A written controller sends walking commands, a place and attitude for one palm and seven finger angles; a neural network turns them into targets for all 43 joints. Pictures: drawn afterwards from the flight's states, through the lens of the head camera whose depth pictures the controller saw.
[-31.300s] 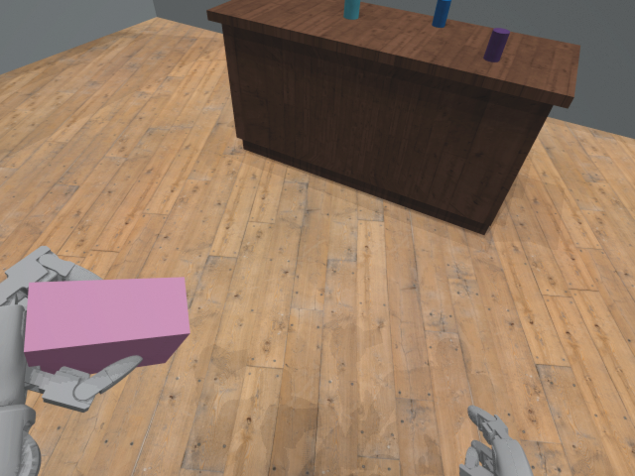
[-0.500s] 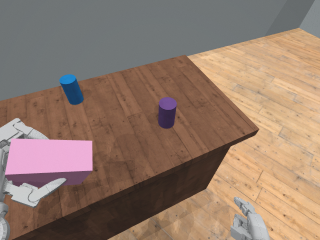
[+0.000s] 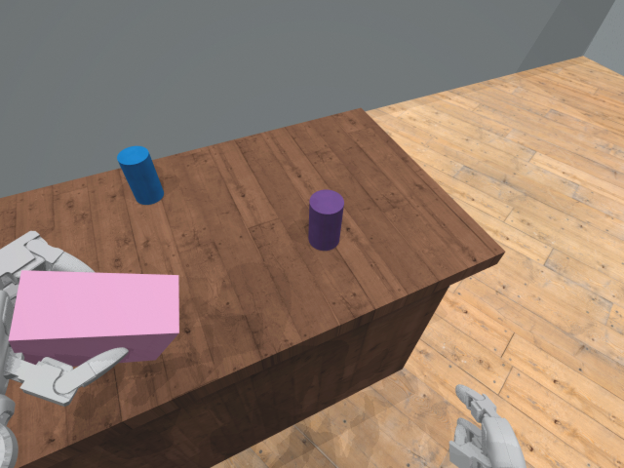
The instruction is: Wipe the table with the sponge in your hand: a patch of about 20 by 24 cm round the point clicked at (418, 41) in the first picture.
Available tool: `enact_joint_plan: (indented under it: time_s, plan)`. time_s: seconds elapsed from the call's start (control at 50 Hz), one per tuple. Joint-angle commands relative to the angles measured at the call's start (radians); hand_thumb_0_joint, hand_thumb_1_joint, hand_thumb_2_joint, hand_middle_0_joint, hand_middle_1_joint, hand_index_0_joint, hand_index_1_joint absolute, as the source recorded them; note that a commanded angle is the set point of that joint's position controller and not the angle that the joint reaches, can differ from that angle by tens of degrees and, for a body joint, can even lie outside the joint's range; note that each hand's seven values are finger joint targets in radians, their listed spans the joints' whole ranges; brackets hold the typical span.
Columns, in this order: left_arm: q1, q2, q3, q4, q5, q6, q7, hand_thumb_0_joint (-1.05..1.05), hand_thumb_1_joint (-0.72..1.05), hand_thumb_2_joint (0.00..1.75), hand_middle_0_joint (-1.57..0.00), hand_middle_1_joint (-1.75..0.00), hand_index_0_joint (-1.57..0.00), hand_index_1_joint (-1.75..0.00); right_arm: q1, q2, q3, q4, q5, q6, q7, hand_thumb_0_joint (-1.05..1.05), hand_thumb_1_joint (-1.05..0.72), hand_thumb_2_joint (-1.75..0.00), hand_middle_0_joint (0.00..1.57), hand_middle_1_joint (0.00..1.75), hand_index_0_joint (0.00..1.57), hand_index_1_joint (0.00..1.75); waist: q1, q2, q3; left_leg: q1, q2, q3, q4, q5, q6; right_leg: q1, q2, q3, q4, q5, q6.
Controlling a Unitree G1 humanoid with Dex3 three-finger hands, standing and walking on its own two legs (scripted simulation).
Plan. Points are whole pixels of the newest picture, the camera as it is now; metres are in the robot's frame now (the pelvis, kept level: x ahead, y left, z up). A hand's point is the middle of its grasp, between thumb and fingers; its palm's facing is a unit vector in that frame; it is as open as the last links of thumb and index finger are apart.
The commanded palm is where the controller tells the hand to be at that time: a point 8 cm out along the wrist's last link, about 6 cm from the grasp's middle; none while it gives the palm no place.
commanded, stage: shuffle to correct the standing spot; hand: left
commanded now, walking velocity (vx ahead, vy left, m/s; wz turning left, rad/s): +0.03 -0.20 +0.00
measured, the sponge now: (123, 322) +0.23 +0.20 +0.13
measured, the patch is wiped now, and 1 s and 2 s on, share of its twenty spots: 0.00 0.00 0.00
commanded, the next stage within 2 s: come to a stop and stand still in 0.30 s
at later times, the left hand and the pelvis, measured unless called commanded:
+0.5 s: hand (33, 298) +0.23 +0.26 +0.18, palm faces +0.35 -0.80 -0.49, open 9.9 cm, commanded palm +0.15 +0.28 +0.18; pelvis -0.01 +0.00 +0.00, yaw +1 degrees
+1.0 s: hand out of the picture +0.20 +0.30 +0.18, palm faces +0.42 -0.84 -0.34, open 9.9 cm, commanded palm +0.15 +0.32 +0.18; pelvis -0.01 +0.04 +0.01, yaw +0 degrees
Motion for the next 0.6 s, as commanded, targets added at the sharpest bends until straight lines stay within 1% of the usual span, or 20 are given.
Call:
enact_joint_plan:
  time_s: [0.0, 0.06, 0.1, 0.16, 0.2, 0.26, 0.28, 0.3, 0.36, 0.38, 0.4, 0.42, 0.44, 0.46, 0.48, 0.5, 0.52, 0.54, 0.56, 0.58]
  plan:
    - [-0.053, 0.157, 0.124, -0.206, -0.008, -0.068, 0.020, 0.00, 0.10, 1.30, -1.20, -1.60, -1.20, -1.60, -0.089, -0.121, -0.050, -0.160, 0.007, -0.055, -0.007, 0.00, -0.90, -0.90, 0.20, 0.30, 0.20, 0.30, -0.005, 0.042, -0.137, 0.032, 0.025, 0.030, -0.034, 0.135, 0.100, 0.061, -0.157, 0.105, -0.103, 0.168, 0.031]
    - [-0.071, 0.165, 0.129, -0.220, -0.005, -0.070, 0.022, 0.00, 0.10, 1.30, -1.20, -1.60, -1.20, -1.60, -0.088, -0.121, -0.050, -0.158, 0.005, -0.053, -0.005, 0.00, -0.90, -0.90, 0.20, 0.30, 0.20, 0.30, -0.004, 0.039, -0.137, 0.023, 0.022, 0.034, -0.029, 0.103, 0.098, 0.055, -0.165, 0.117, -0.112, 0.141, 0.028]
    - [-0.068, 0.162, 0.125, -0.230, -0.008, -0.073, 0.023, 0.00, 0.10, 1.30, -1.20, -1.60, -1.20, -1.60, -0.094, -0.121, -0.046, -0.161, 0.006, -0.056, -0.007, 0.00, -0.90, -0.90, 0.20, 0.30, 0.20, 0.30, -0.005, 0.063, -0.136, 0.025, 0.026, 0.020, -0.050, 0.115, 0.102, 0.061, -0.153, 0.101, -0.103, 0.136, 0.032]
    - [-0.083, 0.168, 0.128, -0.236, -0.003, -0.074, 0.026, 0.00, 0.10, 1.30, -1.20, -1.60, -1.20, -1.60, -0.091, -0.123, -0.049, -0.156, 0.003, -0.056, -0.005, 0.00, -0.90, -0.90, 0.20, 0.30, 0.20, 0.30, -0.003, 0.079, -0.133, 0.014, 0.029, 0.021, -0.053, 0.093, 0.102, 0.062, -0.153, 0.110, -0.112, 0.123, 0.035]
    - [-0.076, 0.159, 0.119, -0.241, -0.005, -0.076, 0.025, 0.00, 0.10, 1.30, -1.20, -1.60, -1.20, -1.60, -0.094, -0.122, -0.047, -0.161, 0.005, -0.060, -0.006, 0.00, -0.90, -0.90, 0.20, 0.30, 0.20, 0.30, -0.004, 0.104, -0.132, 0.014, 0.035, 0.006, -0.078, 0.100, 0.105, 0.069, -0.138, 0.092, -0.099, 0.122, 0.040]
    - [-0.073, 0.164, 0.127, -0.224, 0.001, -0.073, 0.026, 0.00, 0.10, 1.30, -1.20, -1.60, -1.20, -1.60, -0.086, -0.124, -0.048, -0.157, 0.002, -0.058, -0.005, 0.00, -0.90, -0.90, 0.20, 0.30, 0.20, 0.30, 0.000, 0.082, -0.131, 0.001, 0.037, 0.011, -0.074, 0.087, 0.104, 0.078, -0.138, 0.096, -0.110, 0.118, 0.044]
    - [-0.052, 0.159, 0.119, -0.226, -0.005, -0.073, 0.024, 0.00, 0.10, 1.30, -1.20, -1.60, -1.20, -1.60, -0.093, -0.121, -0.043, -0.153, 0.009, -0.059, -0.005, 0.00, -0.90, -0.90, 0.20, 0.30, 0.20, 0.30, -0.006, 0.096, -0.137, 0.022, 0.033, 0.011, -0.080, 0.100, 0.106, 0.074, -0.131, 0.090, -0.108, 0.135, 0.042]
    - [-0.057, 0.153, 0.119, -0.220, -0.002, -0.073, 0.023, 0.00, 0.10, 1.30, -1.20, -1.60, -1.20, -1.60, -0.088, -0.123, -0.048, -0.159, 0.006, -0.060, -0.006, 0.00, -0.90, -0.90, 0.20, 0.30, 0.20, 0.30, -0.002, 0.096, -0.139, 0.015, 0.037, 0.010, -0.078, 0.103, 0.104, 0.078, -0.134, 0.088, -0.102, 0.134, 0.044]
    - [-0.068, 0.155, 0.119, -0.204, 0.000, -0.067, 0.022, 0.00, 0.10, 1.30, -1.20, -1.60, -1.20, -1.60, -0.083, -0.124, -0.050, -0.159, 0.006, -0.058, -0.003, 0.00, -0.90, -0.90, 0.20, 0.30, 0.20, 0.30, -0.001, 0.051, -0.139, 0.012, 0.027, 0.024, -0.053, 0.101, 0.098, 0.072, -0.147, 0.104, -0.111, 0.137, 0.034]
    - [-0.051, 0.153, 0.114, -0.205, -0.007, -0.068, 0.022, 0.00, 0.10, 1.30, -1.20, -1.60, -1.20, -1.60, -0.092, -0.120, -0.043, -0.154, 0.011, -0.059, -0.004, 0.00, -0.90, -0.90, 0.20, 0.30, 0.20, 0.30, -0.006, 0.057, -0.141, 0.033, 0.026, 0.026, -0.058, 0.106, 0.102, 0.060, -0.142, 0.098, -0.113, 0.147, 0.034]
    - [-0.057, 0.147, 0.114, -0.198, -0.003, -0.069, 0.022, 0.00, 0.10, 1.30, -1.20, -1.60, -1.20, -1.60, -0.088, -0.121, -0.046, -0.162, 0.008, -0.061, -0.005, 0.00, -0.90, -0.90, 0.20, 0.30, 0.20, 0.30, -0.002, 0.058, -0.141, 0.024, 0.017, 0.028, -0.053, 0.098, 0.100, 0.070, -0.149, 0.106, -0.114, 0.140, 0.036]
    - [-0.998, 0.923, 0.694, -0.324, 0.150, -0.171, 0.000, 0.00, 0.10, 1.30, -1.20, -1.60, -1.20, -1.60, 0.161, -0.152, -0.106, -0.045, -0.031, -0.136, -0.035, 0.00, -0.90, -0.90, 0.20, 0.30, 0.20, 0.30, 0.044, -0.221, -0.024, -0.117, -0.050, 0.231, 0.087, 0.083, 0.089, 0.084, -0.134, 0.163, -0.238, 0.223, 0.167]
    - [-0.553, 0.354, 0.291, 0.133, 0.072, -0.146, -0.045, 0.00, 0.10, 1.30, -1.20, -1.60, -1.20, -1.60, 0.020, -0.077, -0.069, -0.086, -0.027, -0.152, -0.035, 0.00, -0.90, -0.90, 0.20, 0.30, 0.20, 0.30, 0.042, -0.215, -0.149, -0.091, -0.149, 0.176, 0.156, 0.062, 0.105, 0.135, -0.216, 0.243, -0.142, 0.379, 0.056]
    - [-0.293, 0.335, 0.289, 0.096, 0.043, -0.158, -0.034, 0.00, 0.10, 1.30, -1.20, -1.60, -1.20, -1.60, 0.005, -0.117, -0.079, -0.148, -0.011, -0.159, -0.024, 0.00, -0.90, -0.90, 0.20, 0.30, 0.20, 0.30, 0.092, -0.185, -0.081, -0.148, -0.106, 0.162, 0.228, -0.025, 0.086, 0.139, -0.275, 0.348, -0.187, 0.491, 0.067]
    - [-0.208, 0.172, 0.144, 0.157, 0.034, -0.149, -0.039, 0.00, 0.10, 1.30, -1.20, -1.60, -1.20, -1.60, -0.023, -0.124, -0.074, -0.147, 0.003, -0.166, -0.003, 0.00, -0.90, -0.90, 0.20, 0.30, 0.20, 0.30, 0.080, 0.005, -0.111, -0.097, -0.077, 0.162, 0.205, -0.031, 0.099, 0.160, -0.315, 0.369, -0.136, 0.529, -0.002]
    - [-0.258, 0.161, 0.109, -0.004, 0.029, -0.174, -0.046, 0.00, 0.10, 1.30, -1.20, -1.60, -1.20, -1.60, 0.006, -0.121, -0.062, -0.149, -0.005, -0.160, 0.001, 0.00, -0.90, -0.90, 0.20, 0.30, 0.20, 0.30, 0.061, 0.055, -0.133, -0.083, -0.068, 0.159, 0.087, -0.038, 0.105, 0.194, -0.304, 0.305, -0.101, 0.499, 0.003]
    - [-0.231, 0.155, 0.104, -0.067, 0.021, -0.193, -0.039, 0.00, 0.10, 1.30, -1.20, -1.60, -1.20, -1.60, 0.004, -0.117, -0.053, -0.132, -0.012, -0.166, 0.006, 0.00, -0.90, -0.90, 0.20, 0.30, 0.20, 0.30, 0.055, 0.083, -0.168, -0.004, -0.070, 0.172, -0.030, 0.042, 0.100, 0.178, -0.269, 0.233, -0.077, 0.417, 0.023]
    - [-0.204, 0.119, 0.070, -0.111, 0.017, -0.208, -0.036, 0.00, 0.10, 1.30, -1.20, -1.60, -1.20, -1.60, -0.007, -0.121, -0.051, -0.130, -0.014, -0.173, 0.013, 0.00, -0.90, -0.90, 0.20, 0.30, 0.20, 0.30, 0.049, 0.079, -0.178, 0.065, -0.070, 0.153, -0.093, 0.126, 0.100, 0.148, -0.216, 0.182, -0.058, 0.309, 0.057]
    - [-0.170, 0.100, 0.055, -0.131, 0.020, -0.211, -0.032, 0.00, 0.10, 1.30, -1.20, -1.60, -1.20, -1.60, -0.018, -0.131, -0.059, -0.133, -0.012, -0.180, 0.017, 0.00, -0.90, -0.90, 0.20, 0.30, 0.20, 0.30, 0.053, 0.053, -0.185, 0.128, -0.024, 0.090, -0.142, 0.208, 0.119, 0.098, -0.176, 0.169, -0.020, 0.219, 0.091]
    - [-0.123, 0.059, 0.031, -0.144, 0.012, -0.209, -0.026, 0.00, 0.10, 1.30, -1.20, -1.60, -1.20, -1.60, -0.066, -0.130, -0.052, -0.140, 0.001, -0.189, 0.026, 0.00, -0.90, -0.90, 0.20, 0.30, 0.20, 0.30, 0.052, 0.085, -0.204, 0.196, 0.062, -0.006, -0.183, 0.277, 0.159, 0.031, -0.125, 0.131, 0.068, 0.136, 0.117]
